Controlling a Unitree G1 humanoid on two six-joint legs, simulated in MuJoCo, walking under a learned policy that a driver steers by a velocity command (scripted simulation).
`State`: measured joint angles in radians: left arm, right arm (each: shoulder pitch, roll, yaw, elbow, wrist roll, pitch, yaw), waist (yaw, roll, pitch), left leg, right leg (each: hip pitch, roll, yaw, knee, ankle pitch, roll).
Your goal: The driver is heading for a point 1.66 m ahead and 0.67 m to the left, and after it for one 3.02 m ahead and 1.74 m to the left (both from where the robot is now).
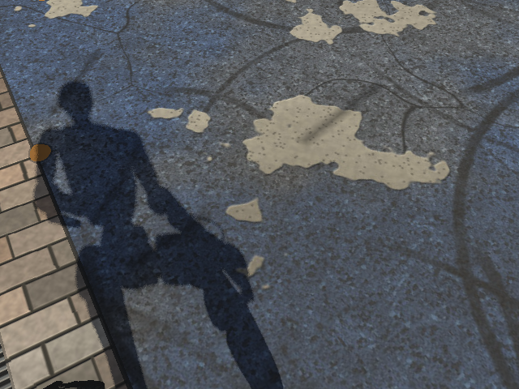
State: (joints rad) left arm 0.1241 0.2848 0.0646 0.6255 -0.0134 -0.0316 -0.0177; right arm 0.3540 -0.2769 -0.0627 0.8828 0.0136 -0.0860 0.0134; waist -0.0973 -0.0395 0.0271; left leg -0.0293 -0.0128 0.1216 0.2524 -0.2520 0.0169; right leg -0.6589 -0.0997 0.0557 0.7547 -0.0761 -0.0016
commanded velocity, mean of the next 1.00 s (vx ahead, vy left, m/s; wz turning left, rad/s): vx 0.50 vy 0.00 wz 0.43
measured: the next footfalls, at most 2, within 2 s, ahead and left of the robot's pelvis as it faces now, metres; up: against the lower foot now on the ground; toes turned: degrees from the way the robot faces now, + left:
right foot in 0.14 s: +0.25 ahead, -0.15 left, +0.00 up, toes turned +2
left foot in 0.64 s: +0.47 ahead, +0.17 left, +0.00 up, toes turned +22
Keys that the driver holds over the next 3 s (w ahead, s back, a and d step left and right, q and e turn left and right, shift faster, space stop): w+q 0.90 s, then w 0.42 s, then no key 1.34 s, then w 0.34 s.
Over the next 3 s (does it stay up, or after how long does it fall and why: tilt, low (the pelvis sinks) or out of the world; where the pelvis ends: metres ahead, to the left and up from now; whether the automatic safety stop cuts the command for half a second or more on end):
stays up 0.94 0.36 -0.01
